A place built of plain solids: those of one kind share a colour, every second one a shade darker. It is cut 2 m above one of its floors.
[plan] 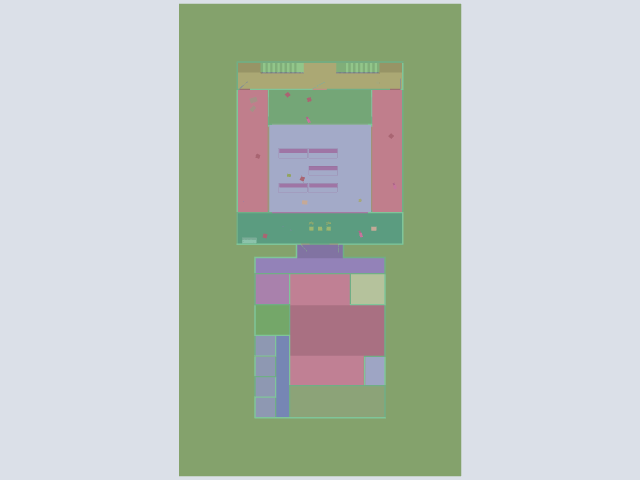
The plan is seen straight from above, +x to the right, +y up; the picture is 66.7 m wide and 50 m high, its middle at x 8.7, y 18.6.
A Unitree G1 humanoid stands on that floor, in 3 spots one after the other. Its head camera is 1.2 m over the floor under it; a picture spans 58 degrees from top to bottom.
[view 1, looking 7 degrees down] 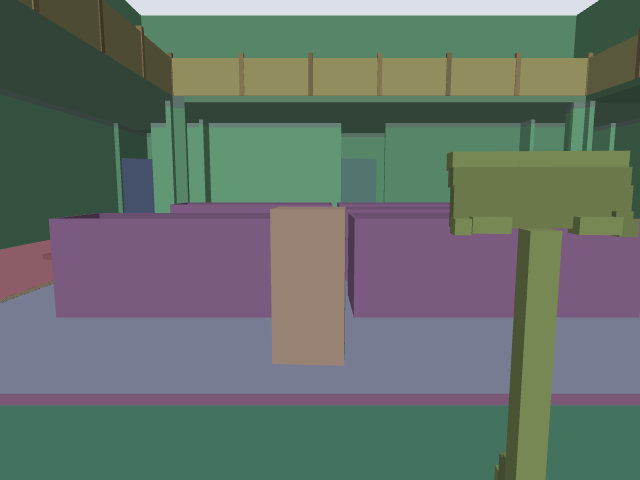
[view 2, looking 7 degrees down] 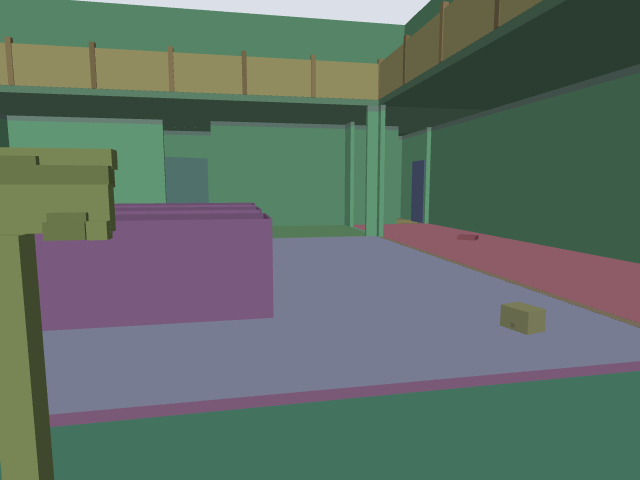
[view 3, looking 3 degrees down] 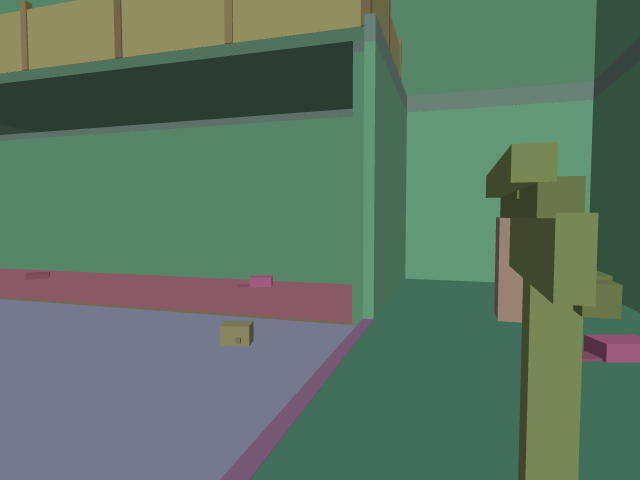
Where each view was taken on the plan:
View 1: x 7.18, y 19.11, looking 90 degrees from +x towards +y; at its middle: lectern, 3.21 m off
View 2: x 10.17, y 19.11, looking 79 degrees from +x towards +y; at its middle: floor_chapel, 11.20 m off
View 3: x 8.71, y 20.51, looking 17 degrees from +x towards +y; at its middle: wall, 8.95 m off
